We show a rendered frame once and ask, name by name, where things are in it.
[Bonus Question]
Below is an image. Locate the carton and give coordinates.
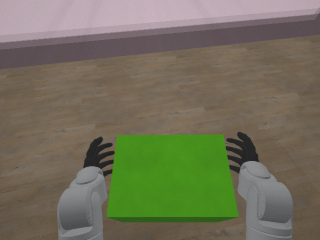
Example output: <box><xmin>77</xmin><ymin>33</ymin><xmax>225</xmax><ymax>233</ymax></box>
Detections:
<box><xmin>106</xmin><ymin>134</ymin><xmax>239</xmax><ymax>223</ymax></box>

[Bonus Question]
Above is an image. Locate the robot right forearm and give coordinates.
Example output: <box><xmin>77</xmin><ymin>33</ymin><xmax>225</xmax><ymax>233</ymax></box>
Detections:
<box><xmin>237</xmin><ymin>161</ymin><xmax>294</xmax><ymax>240</ymax></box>

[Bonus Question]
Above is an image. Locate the robot left forearm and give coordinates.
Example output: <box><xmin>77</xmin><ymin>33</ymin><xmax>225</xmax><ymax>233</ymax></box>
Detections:
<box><xmin>57</xmin><ymin>166</ymin><xmax>108</xmax><ymax>240</ymax></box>

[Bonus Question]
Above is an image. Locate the left robot hand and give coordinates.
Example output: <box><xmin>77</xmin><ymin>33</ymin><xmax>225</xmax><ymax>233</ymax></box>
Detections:
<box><xmin>83</xmin><ymin>137</ymin><xmax>115</xmax><ymax>177</ymax></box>

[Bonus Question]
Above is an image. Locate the right robot hand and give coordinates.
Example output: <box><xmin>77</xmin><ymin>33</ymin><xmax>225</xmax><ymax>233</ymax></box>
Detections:
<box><xmin>226</xmin><ymin>132</ymin><xmax>259</xmax><ymax>174</ymax></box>

